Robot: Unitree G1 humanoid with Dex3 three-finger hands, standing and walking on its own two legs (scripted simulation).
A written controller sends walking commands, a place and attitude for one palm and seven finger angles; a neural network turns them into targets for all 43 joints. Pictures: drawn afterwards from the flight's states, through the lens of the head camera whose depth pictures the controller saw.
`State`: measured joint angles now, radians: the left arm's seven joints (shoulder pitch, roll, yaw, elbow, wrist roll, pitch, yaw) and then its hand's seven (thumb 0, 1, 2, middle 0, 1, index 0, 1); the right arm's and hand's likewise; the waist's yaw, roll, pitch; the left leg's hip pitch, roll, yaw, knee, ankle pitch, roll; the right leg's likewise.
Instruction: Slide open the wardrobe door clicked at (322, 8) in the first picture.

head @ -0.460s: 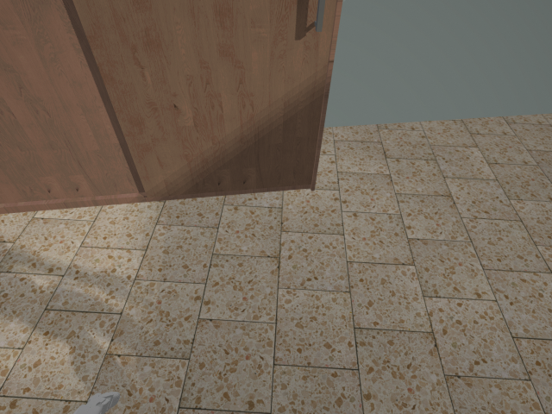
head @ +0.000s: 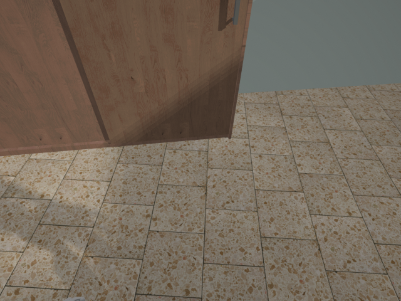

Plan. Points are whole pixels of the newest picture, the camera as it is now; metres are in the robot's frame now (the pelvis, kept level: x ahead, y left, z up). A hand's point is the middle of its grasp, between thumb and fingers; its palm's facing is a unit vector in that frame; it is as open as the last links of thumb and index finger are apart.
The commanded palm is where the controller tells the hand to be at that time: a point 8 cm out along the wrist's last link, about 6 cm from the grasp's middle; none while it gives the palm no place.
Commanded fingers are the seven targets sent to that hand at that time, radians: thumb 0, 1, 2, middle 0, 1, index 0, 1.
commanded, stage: stand and wait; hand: right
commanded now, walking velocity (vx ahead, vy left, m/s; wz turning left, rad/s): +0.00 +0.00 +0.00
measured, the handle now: out of the picture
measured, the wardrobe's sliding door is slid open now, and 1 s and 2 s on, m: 0.00 0.00 0.00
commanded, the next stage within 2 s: look at it before walking up in 0.48 s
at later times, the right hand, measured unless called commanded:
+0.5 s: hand out of the picture +0.07 -0.24 -0.15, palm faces -0.04 +0.94 -0.33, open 7.4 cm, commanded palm none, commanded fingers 0.00 -0.90 -0.90 0.20 0.30 0.20 0.30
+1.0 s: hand out of the picture +0.09 -0.24 -0.15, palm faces -0.03 +0.94 -0.33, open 7.4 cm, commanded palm none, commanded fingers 0.00 -0.90 -0.90 0.20 0.30 0.20 0.30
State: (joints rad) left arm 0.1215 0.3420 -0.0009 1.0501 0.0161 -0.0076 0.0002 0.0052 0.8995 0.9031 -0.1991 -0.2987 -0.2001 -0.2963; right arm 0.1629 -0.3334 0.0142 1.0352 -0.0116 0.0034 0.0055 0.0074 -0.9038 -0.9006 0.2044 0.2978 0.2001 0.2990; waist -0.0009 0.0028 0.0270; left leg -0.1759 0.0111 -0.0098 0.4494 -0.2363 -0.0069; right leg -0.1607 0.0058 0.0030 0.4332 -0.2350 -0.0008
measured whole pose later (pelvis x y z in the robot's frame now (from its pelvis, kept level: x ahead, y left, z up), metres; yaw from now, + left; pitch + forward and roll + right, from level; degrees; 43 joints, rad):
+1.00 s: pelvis +0.01 +0.00 +0.00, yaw +0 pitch -2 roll +0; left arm 0.10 0.34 -0.01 1.10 0.01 -0.02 0.00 0.00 0.90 0.90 -0.20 -0.30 -0.20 -0.30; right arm 0.13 -0.34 0.01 1.08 -0.01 -0.01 0.00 0.01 -0.90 -0.90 0.20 0.30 0.20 0.30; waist 0.00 0.00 0.03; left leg -0.14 0.00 -0.01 0.39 -0.21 0.00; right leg -0.13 0.00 0.00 0.37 -0.21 0.01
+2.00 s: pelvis +0.20 -0.08 +0.00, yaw -7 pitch -1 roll +0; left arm 0.51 0.05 0.00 1.17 0.01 -0.09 0.04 0.00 0.90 0.90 -0.20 -0.30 -0.20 -0.30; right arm 0.21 -0.17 -0.06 1.05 -0.02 0.00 0.02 0.01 -0.91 -0.90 0.20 0.30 0.19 0.30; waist 0.03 0.04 0.04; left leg -0.64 0.10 0.09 0.96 -0.14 -0.02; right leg 0.09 0.06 -0.08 0.23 -0.32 -0.07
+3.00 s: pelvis +0.56 -0.11 -0.01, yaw -1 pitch -2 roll -1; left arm 0.12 0.16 0.06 0.98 0.03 -0.01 0.03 -0.03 0.92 0.90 -0.20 -0.30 -0.20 -0.30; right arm 0.25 -0.18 -0.10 0.97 -0.02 0.05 0.00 0.00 -0.91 -0.90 0.20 0.30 0.19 0.30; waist -0.03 -0.01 0.05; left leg -0.45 0.10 0.09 0.89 -0.37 -0.04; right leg -0.24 -0.14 -0.31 0.54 -0.25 -0.01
